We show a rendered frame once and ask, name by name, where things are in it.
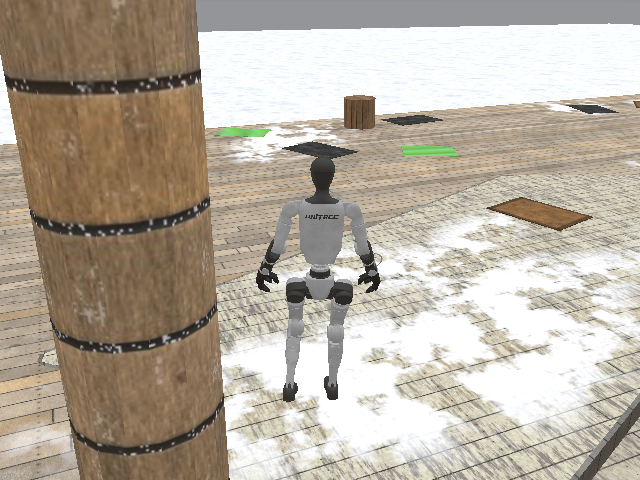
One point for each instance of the right robot hand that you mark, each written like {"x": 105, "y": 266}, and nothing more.
{"x": 366, "y": 278}

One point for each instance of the robot left foot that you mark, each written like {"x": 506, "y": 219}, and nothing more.
{"x": 289, "y": 393}

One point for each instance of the robot right upper arm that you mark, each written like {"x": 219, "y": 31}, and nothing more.
{"x": 352, "y": 211}

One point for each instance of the left robot hand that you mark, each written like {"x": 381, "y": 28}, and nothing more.
{"x": 260, "y": 280}

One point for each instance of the right robot forearm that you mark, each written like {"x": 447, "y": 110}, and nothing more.
{"x": 369, "y": 262}

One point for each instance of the robot right shin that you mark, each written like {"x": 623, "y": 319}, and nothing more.
{"x": 335, "y": 351}

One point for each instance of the robot left upper arm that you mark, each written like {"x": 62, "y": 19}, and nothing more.
{"x": 289, "y": 210}

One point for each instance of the left robot forearm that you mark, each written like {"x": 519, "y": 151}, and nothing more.
{"x": 269, "y": 260}

